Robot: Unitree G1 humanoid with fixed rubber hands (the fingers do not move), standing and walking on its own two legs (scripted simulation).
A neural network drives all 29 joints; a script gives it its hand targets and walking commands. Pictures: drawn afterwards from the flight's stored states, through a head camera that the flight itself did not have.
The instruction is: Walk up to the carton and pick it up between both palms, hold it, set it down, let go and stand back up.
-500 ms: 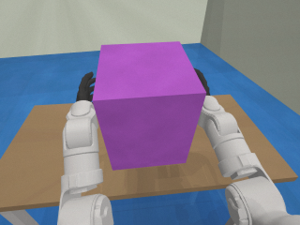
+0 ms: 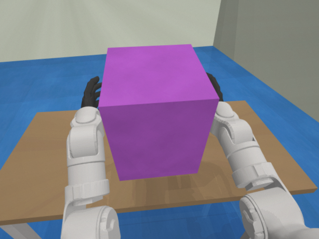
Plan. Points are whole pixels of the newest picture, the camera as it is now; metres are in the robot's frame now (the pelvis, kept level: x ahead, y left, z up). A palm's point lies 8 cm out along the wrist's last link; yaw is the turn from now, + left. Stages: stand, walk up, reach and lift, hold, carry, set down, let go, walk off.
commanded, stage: hold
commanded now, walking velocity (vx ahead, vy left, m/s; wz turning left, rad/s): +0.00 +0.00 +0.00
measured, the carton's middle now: (154, 113) +0.36 +0.00 +0.19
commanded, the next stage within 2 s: none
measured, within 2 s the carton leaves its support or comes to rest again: neither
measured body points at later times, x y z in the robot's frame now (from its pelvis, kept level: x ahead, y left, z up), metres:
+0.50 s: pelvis +0.00 +0.00 +0.00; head -0.06 +0.02 +0.45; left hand +0.37 +0.15 +0.21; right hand +0.37 -0.15 +0.21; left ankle +0.02 +0.13 -0.75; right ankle +0.01 -0.12 -0.75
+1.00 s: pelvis +0.00 +0.00 +0.00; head -0.06 +0.02 +0.45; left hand +0.37 +0.15 +0.21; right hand +0.37 -0.15 +0.21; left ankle +0.02 +0.13 -0.75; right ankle +0.01 -0.12 -0.75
